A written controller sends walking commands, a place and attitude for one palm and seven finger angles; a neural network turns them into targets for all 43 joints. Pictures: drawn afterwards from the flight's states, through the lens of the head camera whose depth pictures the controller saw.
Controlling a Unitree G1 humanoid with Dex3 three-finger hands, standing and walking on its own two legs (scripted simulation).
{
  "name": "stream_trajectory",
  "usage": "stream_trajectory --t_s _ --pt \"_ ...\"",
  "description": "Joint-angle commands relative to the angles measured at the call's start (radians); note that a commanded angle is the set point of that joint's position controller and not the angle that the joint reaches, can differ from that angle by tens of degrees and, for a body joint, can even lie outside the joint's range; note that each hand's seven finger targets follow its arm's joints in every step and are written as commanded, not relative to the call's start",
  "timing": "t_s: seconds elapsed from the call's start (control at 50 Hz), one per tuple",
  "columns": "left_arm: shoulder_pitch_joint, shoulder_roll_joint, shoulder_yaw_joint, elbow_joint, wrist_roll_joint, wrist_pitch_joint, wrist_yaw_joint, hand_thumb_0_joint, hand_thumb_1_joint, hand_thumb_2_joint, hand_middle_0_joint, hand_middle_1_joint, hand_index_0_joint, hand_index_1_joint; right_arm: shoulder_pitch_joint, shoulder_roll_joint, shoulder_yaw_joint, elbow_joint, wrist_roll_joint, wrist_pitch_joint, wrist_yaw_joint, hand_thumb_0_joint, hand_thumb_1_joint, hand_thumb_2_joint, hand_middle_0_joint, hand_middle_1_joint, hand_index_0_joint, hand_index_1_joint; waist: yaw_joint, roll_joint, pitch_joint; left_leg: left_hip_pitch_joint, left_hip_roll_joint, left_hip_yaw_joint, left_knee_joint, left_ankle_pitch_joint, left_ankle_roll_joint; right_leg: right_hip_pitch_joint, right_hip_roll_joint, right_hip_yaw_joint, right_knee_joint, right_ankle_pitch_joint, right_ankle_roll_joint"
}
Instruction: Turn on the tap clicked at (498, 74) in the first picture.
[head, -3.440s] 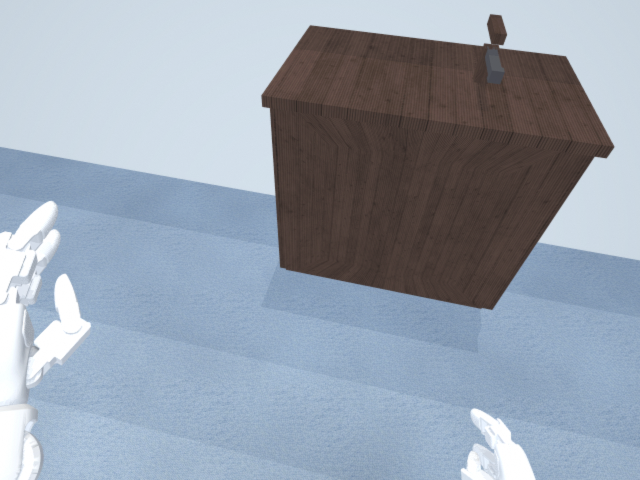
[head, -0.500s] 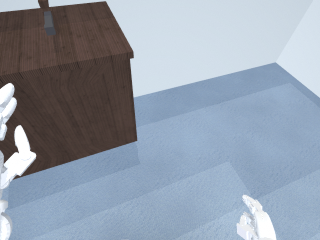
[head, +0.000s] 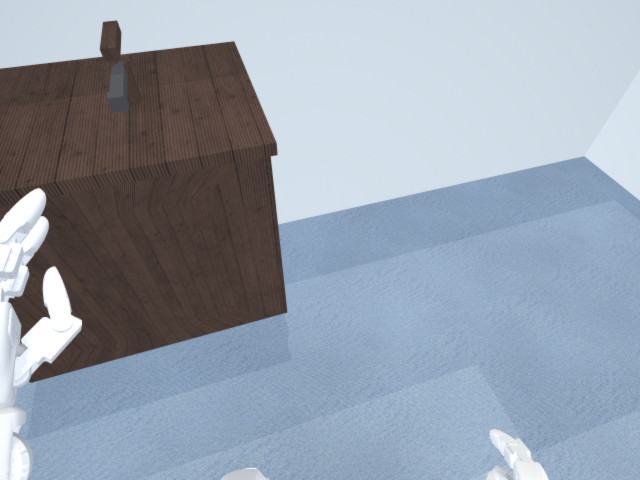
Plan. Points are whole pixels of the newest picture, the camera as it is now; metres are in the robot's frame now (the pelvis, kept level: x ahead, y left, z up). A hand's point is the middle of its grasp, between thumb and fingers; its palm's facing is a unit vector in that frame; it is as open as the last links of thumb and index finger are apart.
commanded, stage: take the last steps up to it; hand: left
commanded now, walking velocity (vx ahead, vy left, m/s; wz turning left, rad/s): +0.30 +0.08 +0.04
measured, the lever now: (118, 101) +0.70 +0.42 +0.10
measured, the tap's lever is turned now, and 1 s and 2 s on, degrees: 0 0 0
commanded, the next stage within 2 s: come to a stop and stand still in 1.14 s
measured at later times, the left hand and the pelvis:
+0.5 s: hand (102, 237) +0.31 +0.25 +0.17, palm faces +0.44 -0.79 -0.43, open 7.4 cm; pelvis +0.10 +0.01 -0.01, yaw +0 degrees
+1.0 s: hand (138, 163) +0.42 +0.25 +0.18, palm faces +0.37 -0.80 -0.47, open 7.4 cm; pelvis +0.21 +0.02 -0.01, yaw -1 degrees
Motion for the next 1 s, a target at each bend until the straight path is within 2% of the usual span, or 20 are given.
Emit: stream_trajectory --t_s 0.0,0.04,0.08,0.1,0.14,0.22,0.34,0.36,0.38,0.4,0.42,0.46,0.5,0.64,0.66,0.7,0.74,0.82,0.94,0.98 --pt "-0.078 0.174 0.139 -0.204 -0.008 -0.049 0.046 0.0 0.9 0.9 -0.2 -0.3 -0.2 -0.3 -0.092 -0.054 -0.026 -0.186 0.0 -0.065 -0.013 0.0 -0.9 -0.9 0.2 0.3 0.2 0.3 0.01 -0.128 -0.125 0.132 -0.054 0.097 -0.258 0.089 0.002 0.074 -0.173 0.167 -0.163 0.071 -0.106" --pt "-0.117 0.154 0.107 -0.2 -0.008 -0.049 0.042 0.0 0.9 0.9 -0.2 -0.3 -0.2 -0.3 -0.068 -0.076 -0.041 -0.191 0.01 -0.069 -0.024 0.0 -0.9 -0.9 0.2 0.3 0.2 0.3 -0.011 -0.018 -0.108 0.284 -0.031 0.069 -0.359 0.097 0.016 -0.03 -0.123 0.133 -0.024 -0.009 -0.063" --pt "-0.163 0.15 0.103 -0.23 -0.012 -0.066 0.041 0.0 0.9 0.9 -0.2 -0.3 -0.2 -0.3 -0.067 -0.119 -0.053 -0.203 0.02 -0.075 -0.021 0.0 -0.9 -0.9 0.2 0.3 0.2 0.3 -0.023 0.351 -0.127 0.464 0.252 -0.383 -0.492 0.185 0.165 -0.326 0.066 0.024 0.418 -0.261 0.023" --pt "-0.158 0.176 0.108 -0.167 -0.003 -0.075 0.034 0.0 0.9 0.9 -0.2 -0.3 -0.2 -0.3 -0.081 -0.096 -0.037 -0.19 0.013 -0.082 -0.015 0.0 -0.9 -0.9 0.2 0.3 0.2 0.3 -0.028 0.361 -0.119 0.368 0.332 -0.528 -0.572 0.071 0.227 -0.357 0.059 0.097 0.596 -0.349 0.008" --pt "-0.17 0.201 0.129 -0.222 -0.005 -0.077 0.025 0.0 0.9 0.9 -0.2 -0.3 -0.2 -0.3 -0.099 -0.083 -0.042 -0.177 0.019 -0.093 -0.008 0.0 -0.9 -0.9 0.2 0.3 0.2 0.3 -0.013 0.258 -0.082 0.356 0.322 -0.475 -0.527 0.086 0.263 -0.442 0.004 0.164 0.622 -0.263 0.016" --pt "-0.051 0.164 0.125 -0.28 -0.014 -0.067 0.022 0.0 0.9 0.9 -0.2 -0.3 -0.2 -0.3 -0.092 -0.086 -0.036 -0.169 0.017 -0.113 0.005 0.0 -0.9 -0.9 0.2 0.3 0.2 0.3 0.0 0.262 -0.124 0.246 0.222 -0.205 -0.516 0.159 0.195 -0.257 0.021 0.075 0.383 -0.141 0.03" --pt "-0.057 0.155 0.13 -0.159 -0.013 -0.028 0.025 0.0 0.9 0.9 -0.2 -0.3 -0.2 -0.3 -0.098 -0.078 -0.023 -0.17 0.018 -0.092 -0.012 0.0 -0.9 -0.9 0.2 0.3 0.2 0.3 0.0 0.147 -0.141 0.11 0.147 -0.062 -0.335 -0.022 0.092 0.072 0.07 0.007 -0.04 -0.026 0.019" --pt "-0.086 0.175 0.135 -0.142 -0.005 -0.025 0.026 0.0 0.9 0.9 -0.2 -0.3 -0.2 -0.3 -0.093 -0.07 -0.022 -0.17 0.016 -0.082 -0.013 0.0 -0.9 -0.9 0.2 0.3 0.2 0.3 -0.001 0.019 -0.131 0.001 0.094 -0.02 -0.174 -0.089 0.066 0.133 -0.023 0.16 -0.125 -0.097 -0.027" --pt "-0.096 0.213 0.161 -0.112 -0.003 -0.02 0.031 0.0 0.9 0.9 -0.2 -0.3 -0.2 -0.3 -0.09 -0.049 -0.016 -0.174 0.015 -0.075 -0.01 0.0 -0.9 -0.9 0.2 0.3 0.2 0.3 0.0 -0.227 -0.12 -0.178 -0.02 0.045 0.064 -0.183 0.023 0.199 -0.215 0.509 -0.238 -0.131 -0.126" --pt "-0.135 0.219 0.165 -0.104 -0.018 -0.016 0.029 0.0 0.9 0.9 -0.2 -0.3 -0.2 -0.3 -0.127 -0.072 -0.024 -0.18 0.015 -0.085 -0.005 0.0 -0.9 -0.9 0.2 0.3 0.2 0.3 0.026 -0.305 -0.097 -0.272 -0.039 -0.026 0.264 -0.217 0.001 0.194 -0.331 0.701 -0.308 -0.147 -0.197" --pt "-0.158 0.206 0.143 -0.117 -0.019 -0.024 0.024 0.0 0.9 0.9 -0.2 -0.3 -0.2 -0.3 -0.124 -0.08 -0.029 -0.165 0.015 -0.089 0.001 0.0 -0.9 -0.9 0.2 0.3 0.2 0.3 0.01 -0.262 -0.072 -0.308 -0.012 -0.109 0.371 -0.156 -0.01 0.185 -0.345 0.706 -0.317 -0.122 -0.223" --pt "-0.145 0.189 0.132 -0.146 -0.012 -0.042 0.018 0.0 0.9 0.9 -0.2 -0.3 -0.2 -0.3 -0.131 -0.064 -0.008 -0.144 0.015 -0.072 0.001 0.0 -0.9 -0.9 0.2 0.3 0.2 0.3 0.006 -0.109 -0.061 -0.295 0.025 -0.117 0.363 -0.098 -0.019 0.173 -0.299 0.488 -0.261 0.083 -0.205" --pt "-0.123 0.175 0.119 -0.162 -0.003 -0.055 0.021 0.0 0.9 0.9 -0.2 -0.3 -0.2 -0.3 -0.131 -0.064 -0.003 -0.143 0.011 -0.059 0.001 0.0 -0.9 -0.9 0.2 0.3 0.2 0.3 -0.001 -0.102 -0.086 -0.196 0.033 -0.07 0.202 -0.049 -0.019 0.143 -0.242 0.287 -0.21 0.304 -0.164" --pt "-0.102 0.192 0.142 -0.275 -0.009 -0.056 0.048 0.0 0.9 0.9 -0.2 -0.3 -0.2 -0.3 -0.09 -0.063 -0.032 -0.196 0.006 -0.073 -0.015 0.0 -0.9 -0.9 0.2 0.3 0.2 0.3 0.0 -0.053 -0.148 0.242 -0.049 0.092 -0.34 0.16 0.001 0.062 -0.125 0.151 -0.05 0.202 -0.09" --pt "-0.109 0.189 0.139 -0.27 -0.011 -0.062 0.048 0.0 0.9 0.9 -0.2 -0.3 -0.2 -0.3 -0.073 -0.076 -0.039 -0.198 0.01 -0.073 -0.021 0.0 -0.9 -0.9 0.2 0.3 0.2 0.3 -0.014 0.038 -0.161 0.344 -0.02 0.051 -0.375 0.166 0.02 -0.009 -0.086 0.128 0.08 0.166 -0.062" --pt "-0.132 0.184 0.142 -0.269 -0.019 -0.079 0.047 0.0 0.9 0.9 -0.2 -0.3 -0.2 -0.3 -0.075 -0.108 -0.051 -0.216 0.019 -0.076 -0.014 0.0 -0.9 -0.9 0.2 0.3 0.2 0.3 -0.016 0.36 -0.184 0.505 0.298 -0.437 -0.479 0.382 0.199 -0.327 0.088 0.062 0.505 -0.322 0.015" --pt "-0.13 0.216 0.156 -0.226 -0.02 -0.081 0.03 0.0 0.9 0.9 -0.2 -0.3 -0.2 -0.3 -0.101 -0.085 -0.042 -0.197 0.015 -0.086 -0.008 0.0 -0.9 -0.9 0.2 0.3 0.2 0.3 -0.016 0.318 -0.131 0.401 0.356 -0.523 -0.51 0.253 0.268 -0.418 0.036 0.176 0.671 -0.308 0.007" --pt "-0.015 0.16 0.133 -0.285 -0.024 -0.068 0.016 0.0 0.9 0.9 -0.2 -0.3 -0.2 -0.3 -0.083 -0.09 -0.044 -0.181 0.024 -0.104 0.011 0.0 -0.9 -0.9 0.2 0.3 0.2 0.3 -0.005 0.259 -0.142 0.31 0.233 -0.197 -0.483 0.33 0.193 -0.318 0.024 0.096 0.454 -0.146 0.025" --pt "-0.019 0.182 0.16 -0.186 -0.022 -0.035 0.024 0.0 0.9 0.9 -0.2 -0.3 -0.2 -0.3 -0.084 -0.085 -0.024 -0.181 0.021 -0.102 -0.009 0.0 -0.9 -0.9 0.2 0.3 0.2 0.3 0.0 0.198 -0.145 0.18 0.18 -0.062 -0.383 0.162 0.105 -0.007 0.096 -0.022 0.029 -0.016 0.033" --pt "-0.068 0.197 0.158 -0.142 -0.01 -0.028 0.025 0.0 0.9 0.9 -0.2 -0.3 -0.2 -0.3 -0.082 -0.068 -0.022 -0.176 0.021 -0.085 -0.015 0.0 -0.9 -0.9 0.2 0.3 0.2 0.3 -0.002 0.007 -0.137 0.03 0.091 0.004 -0.143 -0.025 0.057 0.122 -0.02 0.163 -0.121 0.007 -0.024"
